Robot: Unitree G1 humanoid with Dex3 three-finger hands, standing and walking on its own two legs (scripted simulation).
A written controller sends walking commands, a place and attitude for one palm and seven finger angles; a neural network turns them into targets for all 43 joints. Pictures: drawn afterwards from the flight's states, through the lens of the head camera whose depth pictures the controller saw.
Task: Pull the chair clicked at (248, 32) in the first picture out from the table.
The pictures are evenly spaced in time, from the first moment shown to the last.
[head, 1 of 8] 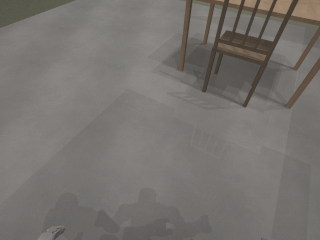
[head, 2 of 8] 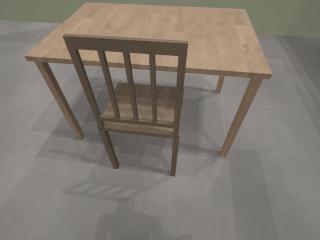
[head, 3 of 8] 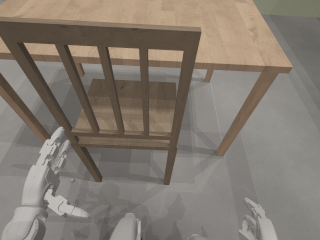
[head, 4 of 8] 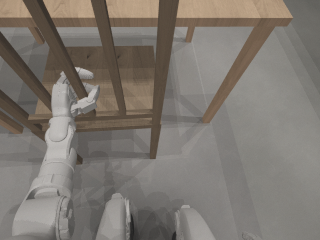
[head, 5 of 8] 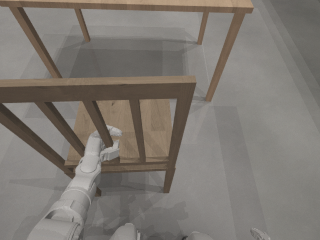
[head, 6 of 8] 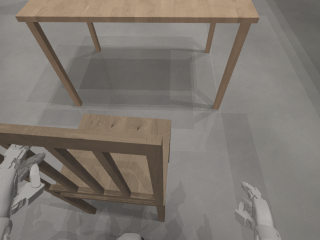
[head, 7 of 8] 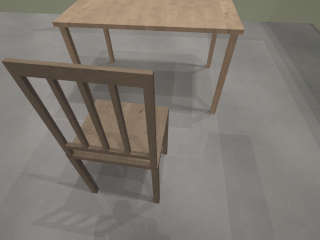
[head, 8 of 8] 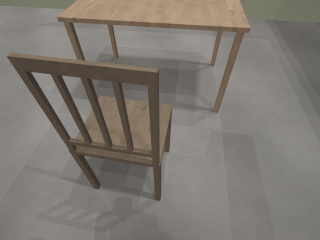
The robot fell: no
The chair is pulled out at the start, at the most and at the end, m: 0.00 0.61 0.60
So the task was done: yes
